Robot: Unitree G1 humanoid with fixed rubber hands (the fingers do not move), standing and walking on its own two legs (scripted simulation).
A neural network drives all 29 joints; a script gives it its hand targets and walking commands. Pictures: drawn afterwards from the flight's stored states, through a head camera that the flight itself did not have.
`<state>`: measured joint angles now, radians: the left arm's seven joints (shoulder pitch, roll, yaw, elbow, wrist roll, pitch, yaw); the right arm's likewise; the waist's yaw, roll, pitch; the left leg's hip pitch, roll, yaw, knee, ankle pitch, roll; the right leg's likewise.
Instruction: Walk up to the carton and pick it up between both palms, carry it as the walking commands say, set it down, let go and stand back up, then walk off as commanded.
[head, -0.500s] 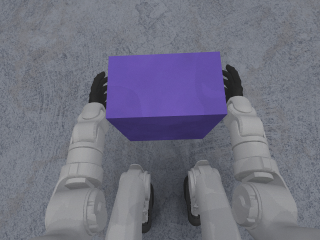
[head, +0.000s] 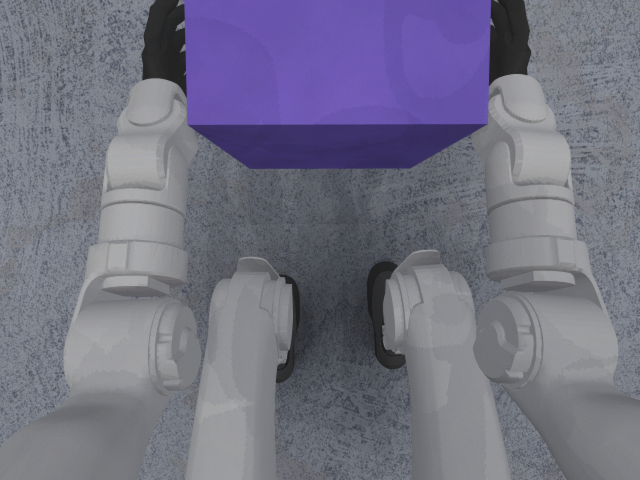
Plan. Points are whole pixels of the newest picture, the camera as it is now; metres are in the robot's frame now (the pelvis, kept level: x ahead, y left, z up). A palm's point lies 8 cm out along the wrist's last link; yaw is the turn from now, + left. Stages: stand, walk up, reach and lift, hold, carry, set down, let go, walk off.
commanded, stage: set down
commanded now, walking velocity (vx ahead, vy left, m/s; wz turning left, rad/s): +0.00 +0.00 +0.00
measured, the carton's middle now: (332, 90) +0.52 +0.00 -0.17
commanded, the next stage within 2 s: none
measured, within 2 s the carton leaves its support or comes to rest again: neither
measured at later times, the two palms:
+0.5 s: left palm (181, 77) +0.54 +0.17 -0.18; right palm (463, 68) +0.55 -0.16 -0.19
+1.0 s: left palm (209, 93) +0.54 +0.16 -0.25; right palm (460, 71) +0.56 -0.17 -0.23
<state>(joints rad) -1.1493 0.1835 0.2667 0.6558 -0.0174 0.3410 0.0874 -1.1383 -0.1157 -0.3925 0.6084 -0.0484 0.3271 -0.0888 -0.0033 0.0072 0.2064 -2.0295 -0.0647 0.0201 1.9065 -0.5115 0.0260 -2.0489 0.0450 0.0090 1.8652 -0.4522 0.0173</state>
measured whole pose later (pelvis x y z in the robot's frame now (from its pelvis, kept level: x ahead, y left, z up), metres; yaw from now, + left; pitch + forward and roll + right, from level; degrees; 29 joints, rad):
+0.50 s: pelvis -0.01 +0.00 -0.06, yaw +1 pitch +26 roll +0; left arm -1.43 0.30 0.21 0.85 -0.09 0.33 0.11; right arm -1.44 -0.25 -0.32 0.83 0.01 0.31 -0.12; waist 0.00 0.03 0.52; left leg -2.03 -0.07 0.04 2.11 -0.54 0.02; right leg -2.06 0.04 0.01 2.08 -0.48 0.02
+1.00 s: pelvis +0.00 -0.01 -0.09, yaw +1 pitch +27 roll +1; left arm -1.42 0.34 0.08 0.92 -0.19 0.26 0.15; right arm -1.47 -0.30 -0.21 0.94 0.16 0.25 -0.15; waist -0.02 -0.02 0.52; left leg -2.14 -0.07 0.04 2.24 -0.58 0.01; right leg -2.18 0.07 0.01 2.21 -0.51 0.02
